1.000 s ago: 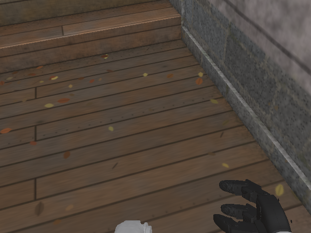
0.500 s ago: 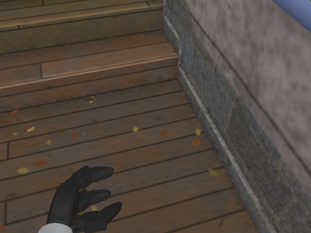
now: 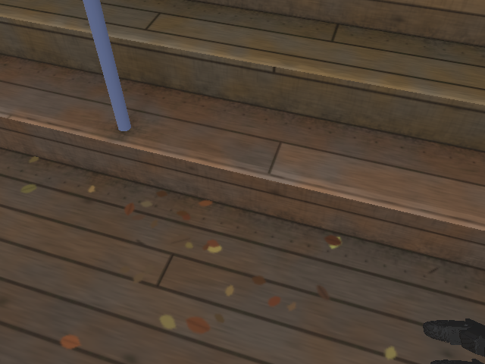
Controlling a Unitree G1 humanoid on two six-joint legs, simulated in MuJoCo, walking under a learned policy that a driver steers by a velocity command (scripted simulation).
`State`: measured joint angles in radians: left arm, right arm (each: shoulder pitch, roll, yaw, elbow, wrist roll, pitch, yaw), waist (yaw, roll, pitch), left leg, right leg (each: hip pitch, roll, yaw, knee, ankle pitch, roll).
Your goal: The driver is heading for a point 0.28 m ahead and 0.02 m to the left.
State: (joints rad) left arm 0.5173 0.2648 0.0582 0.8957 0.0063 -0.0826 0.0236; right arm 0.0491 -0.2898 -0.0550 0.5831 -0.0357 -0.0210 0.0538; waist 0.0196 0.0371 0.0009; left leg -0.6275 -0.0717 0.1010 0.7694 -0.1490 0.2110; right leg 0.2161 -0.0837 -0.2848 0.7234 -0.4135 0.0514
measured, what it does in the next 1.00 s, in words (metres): walks ahead: right foot, then left foot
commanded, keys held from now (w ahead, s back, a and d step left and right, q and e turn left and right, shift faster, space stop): q+shift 0.04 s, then shift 0.96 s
